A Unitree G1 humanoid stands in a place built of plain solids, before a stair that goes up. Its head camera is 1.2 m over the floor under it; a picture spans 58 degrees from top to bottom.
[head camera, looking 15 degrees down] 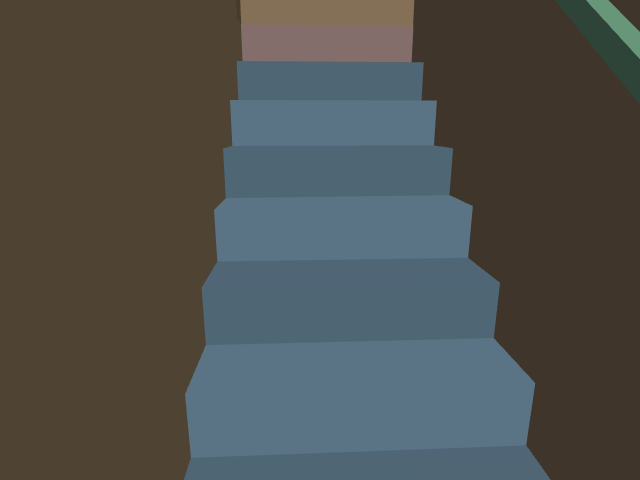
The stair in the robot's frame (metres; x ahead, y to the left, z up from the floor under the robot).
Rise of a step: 0.19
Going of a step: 0.25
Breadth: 0.90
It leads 3 degrees to the left of straight ahead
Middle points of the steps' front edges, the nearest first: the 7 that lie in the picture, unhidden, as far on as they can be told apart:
0.97 -0.11 0.55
1.22 -0.10 0.73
1.48 -0.09 0.92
1.72 -0.08 1.11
1.97 -0.06 1.30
2.23 -0.05 1.49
2.47 -0.04 1.70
